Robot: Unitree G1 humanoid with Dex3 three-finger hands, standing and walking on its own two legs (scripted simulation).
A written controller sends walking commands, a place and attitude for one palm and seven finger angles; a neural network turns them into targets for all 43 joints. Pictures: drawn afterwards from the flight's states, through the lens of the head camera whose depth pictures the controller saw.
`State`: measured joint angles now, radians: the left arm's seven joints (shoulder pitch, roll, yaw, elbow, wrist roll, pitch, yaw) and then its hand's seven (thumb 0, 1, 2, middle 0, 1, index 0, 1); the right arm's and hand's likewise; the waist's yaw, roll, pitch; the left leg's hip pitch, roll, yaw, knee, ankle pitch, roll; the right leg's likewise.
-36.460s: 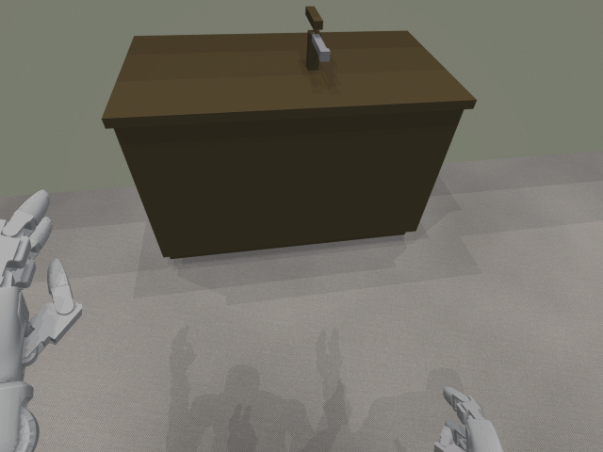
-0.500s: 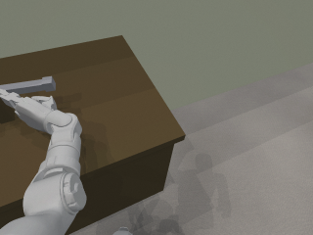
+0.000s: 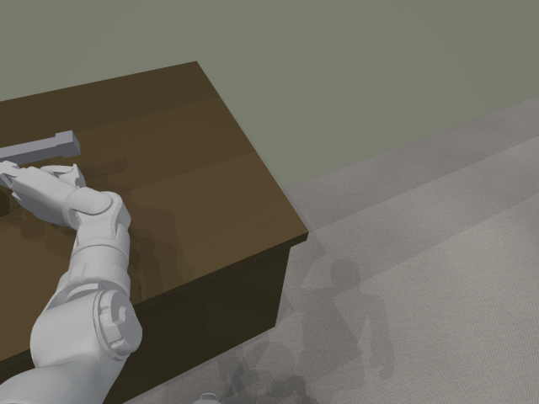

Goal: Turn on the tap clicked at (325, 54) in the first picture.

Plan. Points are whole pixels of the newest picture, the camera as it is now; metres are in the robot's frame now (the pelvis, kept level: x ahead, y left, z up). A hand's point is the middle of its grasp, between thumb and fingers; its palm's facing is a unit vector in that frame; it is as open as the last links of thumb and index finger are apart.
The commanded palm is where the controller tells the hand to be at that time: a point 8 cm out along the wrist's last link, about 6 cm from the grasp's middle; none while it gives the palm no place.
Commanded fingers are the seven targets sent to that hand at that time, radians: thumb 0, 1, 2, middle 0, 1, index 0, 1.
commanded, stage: lift the hand up off the lever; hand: left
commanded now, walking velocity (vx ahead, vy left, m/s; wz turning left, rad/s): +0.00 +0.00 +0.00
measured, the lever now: (68, 144) +0.51 +0.29 +0.10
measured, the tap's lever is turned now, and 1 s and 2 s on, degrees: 86 85 85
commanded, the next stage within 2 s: none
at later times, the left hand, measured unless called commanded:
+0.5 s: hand (64, 161) +0.45 +0.28 +0.11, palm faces +0.87 -0.49 -0.06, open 7.8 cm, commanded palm +0.40 +0.28 +0.12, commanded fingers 0.00 0.90 0.90 -0.15 -0.15 -0.15 -0.15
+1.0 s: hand (60, 152) +0.45 +0.27 +0.14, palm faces +0.87 -0.49 -0.07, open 7.8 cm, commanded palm +0.39 +0.27 +0.14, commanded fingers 0.00 0.90 0.90 -0.15 -0.15 -0.15 -0.15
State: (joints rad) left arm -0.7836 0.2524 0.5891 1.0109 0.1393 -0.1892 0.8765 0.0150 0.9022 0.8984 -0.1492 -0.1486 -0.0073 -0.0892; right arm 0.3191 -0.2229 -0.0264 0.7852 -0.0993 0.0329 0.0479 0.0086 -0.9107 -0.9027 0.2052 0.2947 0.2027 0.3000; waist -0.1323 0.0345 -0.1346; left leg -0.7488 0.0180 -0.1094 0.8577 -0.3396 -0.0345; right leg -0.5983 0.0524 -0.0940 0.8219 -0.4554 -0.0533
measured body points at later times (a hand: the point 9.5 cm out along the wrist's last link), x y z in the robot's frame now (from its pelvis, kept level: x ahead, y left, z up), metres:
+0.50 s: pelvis +0.02 +0.01 +0.01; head +0.05 +0.02 +0.46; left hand +0.41 +0.30 +0.12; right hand +0.09 -0.24 -0.12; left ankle +0.04 +0.14 -0.70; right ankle -0.03 -0.09 -0.70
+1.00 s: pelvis +0.02 +0.01 +0.02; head +0.04 +0.01 +0.47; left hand +0.40 +0.29 +0.15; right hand +0.12 -0.23 -0.11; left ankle +0.04 +0.14 -0.70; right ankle -0.03 -0.09 -0.70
